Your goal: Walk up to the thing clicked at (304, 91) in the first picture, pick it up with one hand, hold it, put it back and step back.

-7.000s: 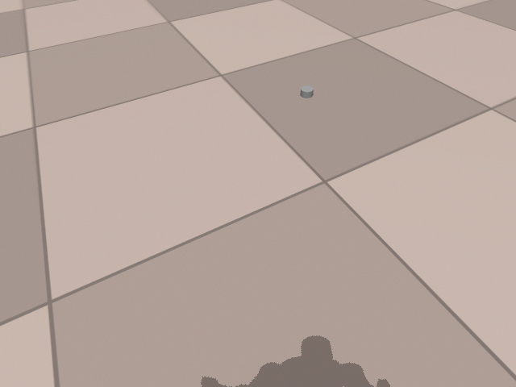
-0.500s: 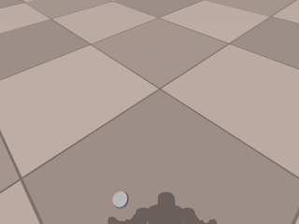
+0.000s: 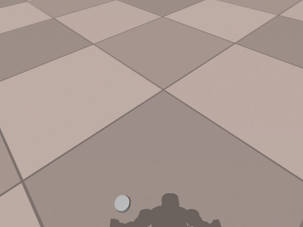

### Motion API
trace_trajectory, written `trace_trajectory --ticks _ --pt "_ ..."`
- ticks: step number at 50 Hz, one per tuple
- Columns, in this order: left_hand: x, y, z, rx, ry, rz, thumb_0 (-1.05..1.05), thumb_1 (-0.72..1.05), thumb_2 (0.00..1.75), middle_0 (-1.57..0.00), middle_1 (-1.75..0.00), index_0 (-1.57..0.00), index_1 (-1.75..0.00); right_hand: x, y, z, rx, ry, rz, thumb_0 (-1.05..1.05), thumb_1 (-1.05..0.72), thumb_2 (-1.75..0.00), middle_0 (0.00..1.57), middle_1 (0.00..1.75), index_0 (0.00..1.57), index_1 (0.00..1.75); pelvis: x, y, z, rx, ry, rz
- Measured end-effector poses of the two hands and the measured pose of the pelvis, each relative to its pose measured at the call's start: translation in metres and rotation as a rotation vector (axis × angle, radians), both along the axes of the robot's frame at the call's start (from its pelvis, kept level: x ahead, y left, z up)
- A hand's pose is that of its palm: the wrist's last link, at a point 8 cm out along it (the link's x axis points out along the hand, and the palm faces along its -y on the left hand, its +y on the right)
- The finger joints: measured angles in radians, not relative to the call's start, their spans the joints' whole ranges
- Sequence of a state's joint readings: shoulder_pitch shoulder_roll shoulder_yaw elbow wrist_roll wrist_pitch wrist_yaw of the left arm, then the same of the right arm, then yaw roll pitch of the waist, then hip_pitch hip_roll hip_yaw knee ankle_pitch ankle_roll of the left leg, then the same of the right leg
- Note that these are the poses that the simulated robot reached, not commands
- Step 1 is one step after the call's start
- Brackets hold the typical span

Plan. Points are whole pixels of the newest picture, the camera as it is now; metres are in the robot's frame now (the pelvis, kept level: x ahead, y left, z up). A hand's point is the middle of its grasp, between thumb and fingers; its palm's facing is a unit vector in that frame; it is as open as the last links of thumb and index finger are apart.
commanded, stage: stand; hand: left
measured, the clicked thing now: (122, 204) +0.41 +0.22 -0.76
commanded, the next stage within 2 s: none
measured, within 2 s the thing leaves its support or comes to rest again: neither
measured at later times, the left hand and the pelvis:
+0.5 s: hand out of the picture +0.08 +0.25 -0.15, palm faces -0.03 -0.94 -0.35, open 7.3 cm; pelvis +0.00 -0.01 +0.00, yaw +0 degrees
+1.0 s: hand out of the picture +0.08 +0.25 -0.15, palm faces -0.03 -0.94 -0.35, open 7.3 cm; pelvis +0.00 -0.01 +0.00, yaw +0 degrees
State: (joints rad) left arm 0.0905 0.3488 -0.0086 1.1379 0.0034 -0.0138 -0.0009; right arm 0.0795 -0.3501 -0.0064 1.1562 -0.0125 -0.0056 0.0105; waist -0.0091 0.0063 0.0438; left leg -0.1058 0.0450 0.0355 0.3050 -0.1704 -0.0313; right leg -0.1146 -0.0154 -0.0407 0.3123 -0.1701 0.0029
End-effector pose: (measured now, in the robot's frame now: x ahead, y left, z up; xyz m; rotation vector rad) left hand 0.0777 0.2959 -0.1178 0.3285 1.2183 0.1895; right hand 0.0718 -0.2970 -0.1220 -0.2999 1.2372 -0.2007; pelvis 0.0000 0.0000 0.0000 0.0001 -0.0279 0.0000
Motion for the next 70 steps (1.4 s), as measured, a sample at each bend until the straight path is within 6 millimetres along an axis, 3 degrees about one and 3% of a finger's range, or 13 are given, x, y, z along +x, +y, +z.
trace_trajectory --ticks 70 --pt "-0.006 -0.005 0.001 0.008 0.012 0.005 0.01 0.91 0.9 -0.2 -0.3 -0.21 -0.3 -0.011 -0.008 -0.002 -0.001 0.018 0.002 0.0 -0.9 -0.9 0.2 0.3 0.21 0.3 0.002 -0.008 0.0 0.001 -0.008 -0.003"
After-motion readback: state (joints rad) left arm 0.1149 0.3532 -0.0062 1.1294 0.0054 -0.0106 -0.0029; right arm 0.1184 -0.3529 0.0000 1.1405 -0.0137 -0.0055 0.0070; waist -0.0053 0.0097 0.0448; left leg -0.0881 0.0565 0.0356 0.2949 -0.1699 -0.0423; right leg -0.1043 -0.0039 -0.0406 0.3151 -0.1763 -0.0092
